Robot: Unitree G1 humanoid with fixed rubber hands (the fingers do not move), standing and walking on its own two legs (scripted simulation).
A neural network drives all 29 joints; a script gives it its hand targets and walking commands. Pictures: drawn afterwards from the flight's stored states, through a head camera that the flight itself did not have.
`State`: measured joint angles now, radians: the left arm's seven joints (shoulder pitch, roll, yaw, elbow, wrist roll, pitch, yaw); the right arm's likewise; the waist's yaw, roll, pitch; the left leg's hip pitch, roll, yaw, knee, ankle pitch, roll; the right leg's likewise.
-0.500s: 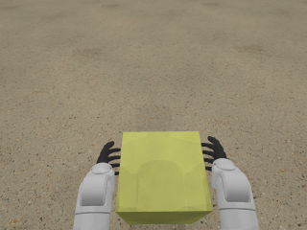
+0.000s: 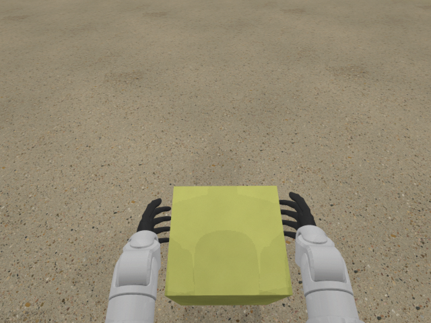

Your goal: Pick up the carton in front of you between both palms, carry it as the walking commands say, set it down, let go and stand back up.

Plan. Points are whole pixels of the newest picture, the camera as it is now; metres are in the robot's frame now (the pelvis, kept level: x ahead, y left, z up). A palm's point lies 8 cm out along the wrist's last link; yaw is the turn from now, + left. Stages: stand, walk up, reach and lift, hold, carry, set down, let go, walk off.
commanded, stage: carry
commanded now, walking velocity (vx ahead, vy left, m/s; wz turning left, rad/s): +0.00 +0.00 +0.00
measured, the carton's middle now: (224, 251) +0.32 +0.00 -0.07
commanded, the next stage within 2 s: hold in 0.98 s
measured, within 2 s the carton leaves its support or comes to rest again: neither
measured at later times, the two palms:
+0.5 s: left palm (141, 252) +0.26 +0.15 +0.04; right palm (306, 246) +0.26 -0.14 +0.04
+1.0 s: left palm (135, 257) +0.25 +0.16 +0.04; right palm (302, 251) +0.26 -0.14 +0.04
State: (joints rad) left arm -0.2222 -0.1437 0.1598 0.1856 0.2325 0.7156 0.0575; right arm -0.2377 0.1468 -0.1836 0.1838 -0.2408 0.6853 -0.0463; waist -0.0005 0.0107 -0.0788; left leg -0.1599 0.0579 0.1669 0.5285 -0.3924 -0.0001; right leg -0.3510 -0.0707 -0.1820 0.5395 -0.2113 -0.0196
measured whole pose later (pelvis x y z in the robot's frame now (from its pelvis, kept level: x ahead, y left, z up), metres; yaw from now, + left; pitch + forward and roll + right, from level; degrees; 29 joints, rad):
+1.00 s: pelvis -0.04 +0.01 +0.00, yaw +0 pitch +0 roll +0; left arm -0.23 -0.15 0.16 0.20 0.25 0.74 0.05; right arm -0.24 0.15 -0.19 0.19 -0.25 0.72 -0.04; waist 0.00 0.01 -0.06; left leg -0.20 0.03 0.17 0.55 -0.35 0.04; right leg -0.36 -0.08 -0.15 0.49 -0.11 -0.01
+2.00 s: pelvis -0.09 -0.02 -0.11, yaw +11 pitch +35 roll +0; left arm -0.73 -0.04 0.36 0.64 0.25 0.21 0.02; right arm -0.61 0.27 -0.48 0.40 -0.27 0.19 -0.17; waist -0.05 0.02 -0.11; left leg -1.34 -0.09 -0.09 1.17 -0.43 -0.02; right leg -1.41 0.05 0.09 1.07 -0.27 0.04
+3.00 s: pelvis -0.13 -0.02 -0.33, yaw +12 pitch +47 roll -2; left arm -1.45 0.26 0.06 1.15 0.10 0.21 0.10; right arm -1.11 0.14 -0.63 0.59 -0.16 0.21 -0.20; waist -0.16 0.03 0.07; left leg -2.21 -0.18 -0.07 1.98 -0.59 -0.03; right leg -2.27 0.09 0.10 1.85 -0.40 0.12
